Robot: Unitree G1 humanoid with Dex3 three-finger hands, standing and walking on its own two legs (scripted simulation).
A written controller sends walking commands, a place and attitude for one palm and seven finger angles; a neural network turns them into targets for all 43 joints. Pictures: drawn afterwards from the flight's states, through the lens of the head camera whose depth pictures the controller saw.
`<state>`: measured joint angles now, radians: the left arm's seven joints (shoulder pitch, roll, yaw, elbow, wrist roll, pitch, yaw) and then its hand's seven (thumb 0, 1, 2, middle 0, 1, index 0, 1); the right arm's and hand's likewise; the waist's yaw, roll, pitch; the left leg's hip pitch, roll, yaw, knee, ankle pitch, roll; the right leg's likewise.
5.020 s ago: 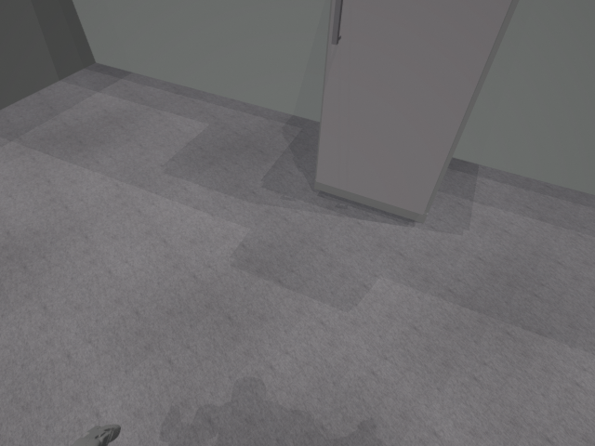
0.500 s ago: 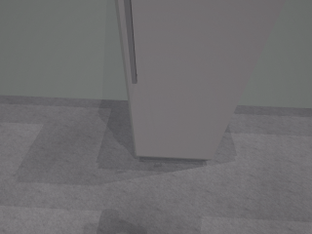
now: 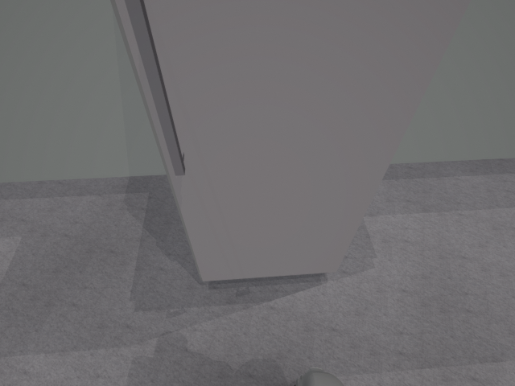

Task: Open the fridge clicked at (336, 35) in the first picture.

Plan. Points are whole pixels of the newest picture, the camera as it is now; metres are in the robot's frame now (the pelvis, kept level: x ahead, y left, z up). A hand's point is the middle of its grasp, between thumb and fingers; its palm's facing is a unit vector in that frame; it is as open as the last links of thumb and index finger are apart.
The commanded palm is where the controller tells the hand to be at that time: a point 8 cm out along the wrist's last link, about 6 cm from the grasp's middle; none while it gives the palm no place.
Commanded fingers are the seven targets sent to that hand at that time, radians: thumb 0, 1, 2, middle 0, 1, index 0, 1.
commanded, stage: take the last steps up to it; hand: left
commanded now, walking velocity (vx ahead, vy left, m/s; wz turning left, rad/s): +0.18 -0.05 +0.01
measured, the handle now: (163, 97) +0.53 +0.17 +0.16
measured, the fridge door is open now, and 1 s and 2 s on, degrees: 0 0 0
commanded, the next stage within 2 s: come to a stop and stand still in 0.04 s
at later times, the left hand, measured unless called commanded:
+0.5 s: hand out of the picture +0.15 +0.16 -0.17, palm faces +0.10 -0.97 -0.23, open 7.3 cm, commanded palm none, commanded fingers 0.00 0.90 0.90 -0.20 -0.30 -0.20 -0.30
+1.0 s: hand out of the picture +0.08 +0.18 -0.17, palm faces +0.04 -0.98 -0.21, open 7.4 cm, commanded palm none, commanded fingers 0.00 0.90 0.90 -0.20 -0.30 -0.20 -0.30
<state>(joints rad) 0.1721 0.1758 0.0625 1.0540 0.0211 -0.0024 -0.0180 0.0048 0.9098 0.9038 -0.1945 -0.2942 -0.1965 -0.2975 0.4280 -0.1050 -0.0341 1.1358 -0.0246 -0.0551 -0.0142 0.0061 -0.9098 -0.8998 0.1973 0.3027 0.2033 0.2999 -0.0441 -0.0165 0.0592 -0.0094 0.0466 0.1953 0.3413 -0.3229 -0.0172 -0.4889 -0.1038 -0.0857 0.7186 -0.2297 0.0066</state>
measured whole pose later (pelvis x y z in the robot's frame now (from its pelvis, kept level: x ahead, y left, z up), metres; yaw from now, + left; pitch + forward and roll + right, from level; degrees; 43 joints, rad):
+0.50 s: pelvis +0.10 -0.02 +0.00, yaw +2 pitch -1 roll +0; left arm 0.18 0.16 0.05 1.02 0.03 0.01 0.04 0.00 0.92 0.90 -0.20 -0.30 -0.20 -0.30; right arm 0.10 -0.21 -0.07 0.99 -0.01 0.05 -0.02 0.01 -0.92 -0.90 0.19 0.30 0.20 0.30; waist 0.03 0.01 0.10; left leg -0.42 0.03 0.05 0.84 -0.41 -0.06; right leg -0.25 -0.05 -0.16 0.53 -0.26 -0.04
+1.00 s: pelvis +0.05 -0.01 +0.00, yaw +0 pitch -1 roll +0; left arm 0.25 0.19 0.05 1.07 0.01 0.04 0.01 0.00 0.91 0.90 -0.20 -0.29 -0.20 -0.30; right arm 0.24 -0.17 -0.05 1.05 -0.02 0.02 -0.02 0.00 -0.91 -0.90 0.20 0.30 0.21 0.30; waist -0.02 0.00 0.02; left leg -0.28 0.05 0.10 0.42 -0.13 0.01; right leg -0.14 -0.04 -0.04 0.54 -0.40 0.02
